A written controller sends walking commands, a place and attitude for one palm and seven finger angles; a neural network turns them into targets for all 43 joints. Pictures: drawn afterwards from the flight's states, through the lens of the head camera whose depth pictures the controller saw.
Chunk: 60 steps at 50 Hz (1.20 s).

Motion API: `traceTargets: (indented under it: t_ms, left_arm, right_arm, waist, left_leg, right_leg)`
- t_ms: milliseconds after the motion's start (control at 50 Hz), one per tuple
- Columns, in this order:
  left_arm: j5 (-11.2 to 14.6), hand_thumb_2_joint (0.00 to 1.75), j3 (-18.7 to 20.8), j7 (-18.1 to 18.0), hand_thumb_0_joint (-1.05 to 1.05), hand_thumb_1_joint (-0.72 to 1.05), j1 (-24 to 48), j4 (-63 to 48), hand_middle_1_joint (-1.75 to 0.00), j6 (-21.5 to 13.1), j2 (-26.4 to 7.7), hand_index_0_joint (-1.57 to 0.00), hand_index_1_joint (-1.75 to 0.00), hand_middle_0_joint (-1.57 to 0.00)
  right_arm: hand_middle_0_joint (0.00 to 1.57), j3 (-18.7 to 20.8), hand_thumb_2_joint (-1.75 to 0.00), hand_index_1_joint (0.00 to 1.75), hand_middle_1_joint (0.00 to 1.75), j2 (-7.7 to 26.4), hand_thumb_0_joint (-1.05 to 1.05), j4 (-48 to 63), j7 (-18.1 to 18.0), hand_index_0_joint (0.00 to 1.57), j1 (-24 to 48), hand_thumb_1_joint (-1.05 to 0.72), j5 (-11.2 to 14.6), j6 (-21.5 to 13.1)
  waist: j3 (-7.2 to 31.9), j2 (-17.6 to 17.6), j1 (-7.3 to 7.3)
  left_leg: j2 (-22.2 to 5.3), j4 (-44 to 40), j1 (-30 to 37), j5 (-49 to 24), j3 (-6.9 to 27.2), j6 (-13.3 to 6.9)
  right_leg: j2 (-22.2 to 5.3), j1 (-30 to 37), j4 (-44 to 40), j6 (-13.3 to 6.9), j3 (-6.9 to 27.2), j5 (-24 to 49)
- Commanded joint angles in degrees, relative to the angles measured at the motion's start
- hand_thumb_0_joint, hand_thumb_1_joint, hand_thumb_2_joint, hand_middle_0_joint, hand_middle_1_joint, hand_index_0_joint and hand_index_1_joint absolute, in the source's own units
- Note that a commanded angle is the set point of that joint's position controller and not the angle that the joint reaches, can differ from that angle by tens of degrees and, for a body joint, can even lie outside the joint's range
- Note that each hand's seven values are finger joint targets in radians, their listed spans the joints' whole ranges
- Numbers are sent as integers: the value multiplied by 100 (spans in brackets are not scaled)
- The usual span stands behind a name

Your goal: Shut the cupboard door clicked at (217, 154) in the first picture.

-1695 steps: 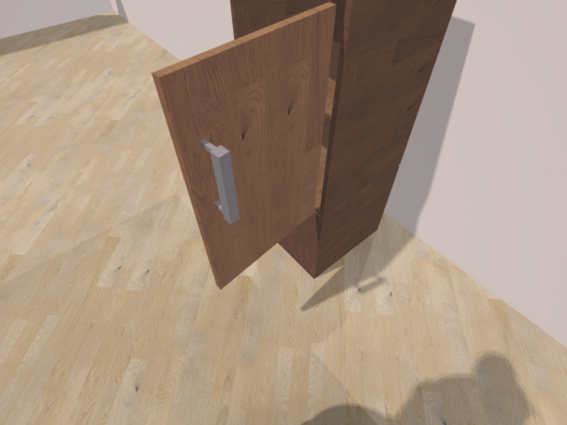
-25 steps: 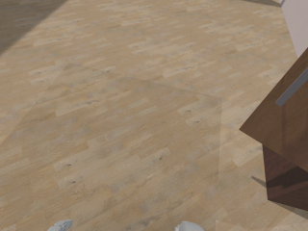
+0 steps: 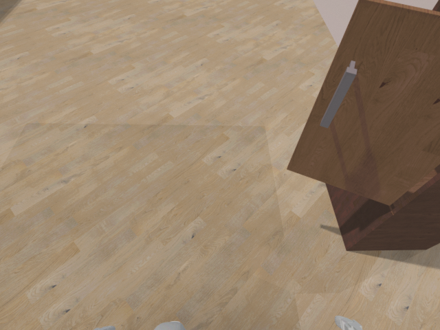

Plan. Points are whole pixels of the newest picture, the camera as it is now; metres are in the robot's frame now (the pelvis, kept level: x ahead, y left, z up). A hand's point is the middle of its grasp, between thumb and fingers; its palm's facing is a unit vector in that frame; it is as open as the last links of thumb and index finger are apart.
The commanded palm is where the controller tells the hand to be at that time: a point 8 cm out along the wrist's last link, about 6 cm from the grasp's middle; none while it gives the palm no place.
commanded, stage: turn to face it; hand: left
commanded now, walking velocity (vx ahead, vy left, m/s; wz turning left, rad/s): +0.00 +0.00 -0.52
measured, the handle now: (337, 95) +0.66 -0.25 +0.04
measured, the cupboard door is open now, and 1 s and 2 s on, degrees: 66 66 66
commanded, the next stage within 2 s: take the last steps up to it in 0.40 s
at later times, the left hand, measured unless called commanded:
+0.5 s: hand (155, 312) +0.17 +0.14 -0.15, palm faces -0.26 -0.93 -0.26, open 7.4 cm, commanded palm none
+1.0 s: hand (177, 291) +0.21 +0.10 -0.17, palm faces -0.37 -0.92 -0.14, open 7.4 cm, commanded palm none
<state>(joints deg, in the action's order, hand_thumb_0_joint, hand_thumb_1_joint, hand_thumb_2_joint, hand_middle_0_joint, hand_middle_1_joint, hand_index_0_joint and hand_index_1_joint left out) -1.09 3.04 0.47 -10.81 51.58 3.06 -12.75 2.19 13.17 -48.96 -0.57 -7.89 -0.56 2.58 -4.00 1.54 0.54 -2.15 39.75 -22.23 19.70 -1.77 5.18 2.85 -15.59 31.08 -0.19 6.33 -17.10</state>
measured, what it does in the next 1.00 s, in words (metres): walks ahead, turning right: left foot, then right foot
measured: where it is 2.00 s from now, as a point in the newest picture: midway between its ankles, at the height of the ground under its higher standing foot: outside the picture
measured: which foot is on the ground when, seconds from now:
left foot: up 0.00-0.00, down 0.02-0.42, up 0.44-0.76, down 0.78-1.00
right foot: down 0.00-0.02, up 0.04-0.40, down 0.42-0.78, up 0.80-1.00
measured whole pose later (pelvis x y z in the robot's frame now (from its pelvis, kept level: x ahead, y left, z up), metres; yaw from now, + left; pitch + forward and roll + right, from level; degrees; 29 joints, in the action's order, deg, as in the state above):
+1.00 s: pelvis +0.09 -0.06 +0.01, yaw -23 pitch +1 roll -3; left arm -1.8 4.5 3.3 -11.7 57.4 3.5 -14.3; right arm 0.9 10.0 -56.8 -1.6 -20.2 -2.5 -2.4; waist -2.4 2.0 -1.0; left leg -7.4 23.4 -6.8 16.9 -9.8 1.5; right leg -2.2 -32.1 62.3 1.2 -1.1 -15.9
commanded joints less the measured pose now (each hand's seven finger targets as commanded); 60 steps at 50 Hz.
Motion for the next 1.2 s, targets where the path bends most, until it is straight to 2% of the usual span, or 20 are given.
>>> traceTargets:
  t_ms: [0, 20, 100, 300, 360, 400, 420, 460, 500, 660, 720, 740, 760, 780, 860, 920, 1080, 1120, 1160, 1180]
  left_arm:
    - [94, 90, 246, -7, 0, 90, -26, -627, -30, -71, -617, -20, -30, -20]
    - [43, 90, 247, 18, 0, 90, 45, -723, -30, -107, -722, -20, -30, -20]
    - [5, 90, 311, 122, 0, 90, 193, -479, -30, -26, -704, -20, -30, -20]
    - [2, 90, 141, 134, 0, 90, 503, -427, -30, -19, -357, -20, -30, -20]
    - [-2, 90, 165, 86, 0, 90, -83, -213, -30, -87, -532, -20, -30, -20]
    - [-83, 90, 327, -41, 0, 90, -575, -31, -30, -209, -1470, -20, -30, -20]
    - [2, 90, 284, -69, 0, 90, -762, -6, -30, -208, -1562, -20, -30, -20]
    - [-11, 90, 258, -145, 0, 90, -225, -29, -30, -234, -1238, -20, -30, -20]
    - [2, 90, 166, -150, 0, 90, 200, -142, -30, -243, -911, -20, -30, -20]
    - [-50, 90, 262, -31, 0, 90, -184, 109, -30, -327, -976, -20, -30, -20]
    - [7, 90, 276, 30, 0, 90, 36, 117, -30, -291, -889, -20, -30, -20]
    - [41, 90, 221, 68, 0, 90, 38, 67, -30, -266, -620, -20, -30, -20]
    - [65, 90, 131, 135, 0, 90, 16, -80, -30, -246, -220, -20, -30, -20]
    - [-26, 90, 124, 178, 0, 90, 528, -358, -30, -277, -435, -20, -30, -20]
    - [-107, 90, 235, 303, 0, 90, 322, -41, -30, -191, -449, -20, -30, -20]
    - [-63, 90, 156, 320, 0, 90, 317, 55, -30, -143, -263, -20, -30, -20]
    - [-34, 90, 63, 332, 0, 90, 917, -6, -30, -168, -276, -20, -30, -20]
    - [-37, 90, 106, 330, 0, 90, 546, 105, -30, -211, -362, -20, -30, -20]
    - [-55, 90, 225, 262, 0, 90, -828, 534, -30, -342, -741, -20, -30, -20]
    - [-97, 90, 347, 158, 0, 90, -1571, 760, -30, -416, -1359, -20, -30, -20]
  right_arm:
    - [20, 273, -90, 30, 30, 1489, 0, 264, -124, 20, -929, -90, -102, -270]
    - [20, 274, -90, 30, 30, 1611, 0, 374, -143, 20, -1022, -90, -123, -232]
    - [20, 139, -90, 30, 30, 1086, 0, 456, -199, 20, -484, -90, -152, -294]
    - [20, 267, -90, 30, 30, 1151, 0, -123, -117, 20, -1009, -90, -144, -227]
    - [20, 303, -90, 30, 30, 1133, 0, -171, -87, 20, -810, -90, -74, -186]
    - [20, 148, -90, 30, 30, 403, 0, 96, -21, 20, -566, -90, -6, -169]
    - [20, 128, -90, 30, 30, 536, 0, 153, -68, 20, -293, -90, -11, -65]
    - [20, 172, -90, 30, 30, 605, 0, -77, -117, 20, -450, -90, -21, -23]
    - [20, 160, -90, 30, 30, 548, 0, -307, -51, 20, -778, -90, -56, -44]
    - [20, 165, -90, 30, 30, 425, 0, -128, 18, 20, -371, -90, -108, -230]
    - [20, 133, -90, 30, 30, 392, 0, -389, -66, 20, -1177, -90, -116, -377]
    - [20, 187, -90, 30, 30, 699, 0, -529, -125, 20, -1598, -90, -141, -432]
    - [20, 317, -90, 30, 30, 1354, 0, -641, -161, 20, -2128, -90, -251, -461]
    - [20, 330, -90, 30, 30, 1561, 0, -610, -217, 20, -2398, -90, -206, -448]
    - [20, 130, -90, 30, 30, 937, 0, -443, -225, 20, -1451, -90, -180, -546]
    - [20, 119, -90, 30, 30, 830, 0, -612, -221, 20, -1652, -90, -161, -601]
    - [20, 250, -90, 30, 30, 922, 0, -916, -127, 20, -1703, -90, -182, -505]
    - [20, 302, -90, 30, 30, 1082, 0, -915, -131, 20, -1436, -90, -159, -482]
    - [20, 304, -90, 30, 30, 1039, 0, -929, -96, 20, -1267, -90, -91, -472]
    - [20, 208, -90, 30, 30, 590, 0, -847, -29, 20, -1341, -90, -16, -468]
  waist:
    - [997, -1895, -282]
    - [937, -1692, -349]
    - [586, -1034, -116]
    - [701, -1479, -338]
    - [760, -1129, -5]
    - [629, 1418, 259]
    - [582, 962, 412]
    - [396, 1455, 84]
    - [524, 905, -188]
    - [213, 693, 42]
    - [364, 450, -369]
    - [414, -343, -560]
    - [431, -1993, -747]
    - [175, -1469, -890]
    - [-218, -1014, -307]
    - [-5, -1002, -300]
    - [-262, -1393, -403]
    - [-10, -1387, -171]
    - [693, -617, 496]
    - [1136, 920, 765]
  left_leg:
    - [-1962, -2183, 2164, -1755, 1923, -831]
    - [-2614, -2186, 1769, -2187, 2262, -1406]
    - [-1855, -1970, 1411, -3206, 873, -1301]
    - [-1738, -1673, 1626, -3216, 26, -1241]
    - [-1537, -1056, 953, -2304, -272, -832]
    - [-288, 862, -1120, 1470, -946, -141]
    - [-282, 1727, -983, 1726, -159, -181]
    - [-287, 2591, -1436, 1199, 202, -160]
    - [-371, 2585, -1076, 446, 66, -92]
    - [-245, 437, -534, 574, -334, -146]
    - [-43, -1254, 1184, -456, -609, -211]
    - [-538, -1867, 2192, -101, 36, -349]
    - [-2162, -2583, 2755, 1057, 2240, -887]
    - [-2944, -3006, 2333, 1415, 3120, -1379]
    - [-2148, -2907, 1570, -590, 1155, -999]
    - [-1860, -2612, 1932, -2258, 82, -962]
    - [-1794, -2429, 1528, -2273, -570, -918]
    - [-1835, -2055, 1523, -2510, -653, -845]
    - [-1369, -357, 979, -2827, -1021, -532]
    - [-662, 1280, -344, -877, -1258, -385]
  right_leg:
    - [132, -1510, 1436, 16, 49, -985]
    - [9, -1506, 2629, 102, -354, -2010]
    - [-404, -1644, 3834, 311, -406, -1134]
    - [-292, -613, 1283, 201, -1120, -890]
    - [-292, 709, -492, 52, -1129, 583]
    - [-2352, 1846, -1377, -758, 1315, 2552]
    - [-2625, 1102, -1357, -1181, 1354, 2863]
    - [-2176, 1022, -1387, -1176, 1180, 2729]
    - [-1672, 862, -1309, -1021, 279, 2295]
    - [-1594, 652, -1742, -1281, 826, -227]
    - [-1133, -162, -1063, -921, 571, -430]
    - [-738, -1105, -267, -626, 266, -790]
    - [24, -2266, 1439, -240, -556, -1422]
    - [-226, -2539, 2479, -181, -509, -1567]
    - [-671, -2471, 3683, 46, -358, -151]
    - [-674, -2392, 3320, 151, -605, 205]
    - [-596, -1354, 1002, 32, -1195, 584]
    - [-481, -631, 550, -52, -1294, 569]
    - [-293, 1396, -283, -205, -1278, 870]
    - [-1418, 2603, -787, -598, 15, 834]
